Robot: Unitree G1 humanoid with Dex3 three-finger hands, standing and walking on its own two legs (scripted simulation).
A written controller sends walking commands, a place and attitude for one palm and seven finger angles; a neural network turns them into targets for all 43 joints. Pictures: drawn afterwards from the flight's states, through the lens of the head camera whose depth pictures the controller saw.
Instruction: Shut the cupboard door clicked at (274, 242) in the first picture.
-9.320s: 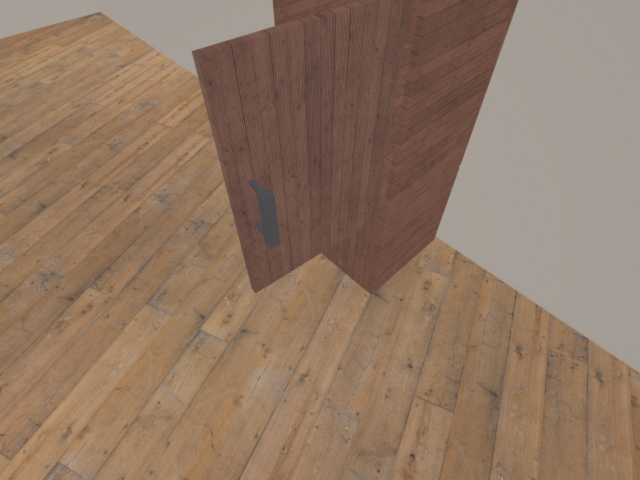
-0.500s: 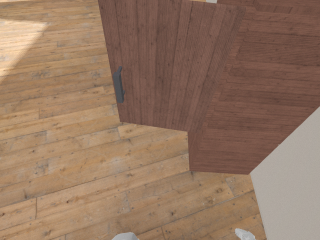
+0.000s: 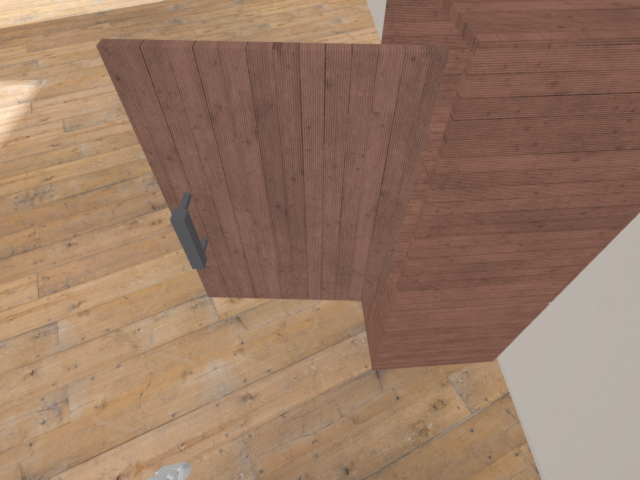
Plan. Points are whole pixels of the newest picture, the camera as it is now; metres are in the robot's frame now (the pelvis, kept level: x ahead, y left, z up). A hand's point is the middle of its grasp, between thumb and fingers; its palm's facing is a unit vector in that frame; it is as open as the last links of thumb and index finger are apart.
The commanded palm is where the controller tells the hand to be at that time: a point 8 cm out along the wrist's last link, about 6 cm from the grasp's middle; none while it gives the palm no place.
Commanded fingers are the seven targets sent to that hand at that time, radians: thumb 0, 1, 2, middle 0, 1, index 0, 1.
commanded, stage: come to a stop and stand still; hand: left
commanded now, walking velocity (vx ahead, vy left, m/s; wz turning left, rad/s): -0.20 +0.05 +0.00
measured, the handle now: (193, 231) +0.51 +0.23 -0.06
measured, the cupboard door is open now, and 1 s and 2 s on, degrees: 84 84 84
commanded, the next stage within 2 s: look again from close up in 0.78 s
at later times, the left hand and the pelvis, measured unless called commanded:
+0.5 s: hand out of the picture -0.01 +0.21 -0.17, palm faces +0.01 -0.97 -0.26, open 7.4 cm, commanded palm none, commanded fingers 0.00 0.90 0.90 -0.20 -0.30 -0.20 -0.30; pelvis -0.03 +0.01 +0.00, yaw -1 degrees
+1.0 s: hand out of the picture -0.04 +0.19 -0.17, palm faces -0.02 -0.98 -0.19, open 7.4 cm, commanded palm none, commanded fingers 0.00 0.90 0.90 -0.20 -0.30 -0.20 -0.30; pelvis -0.03 +0.02 +0.01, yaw -1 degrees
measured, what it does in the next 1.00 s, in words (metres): stands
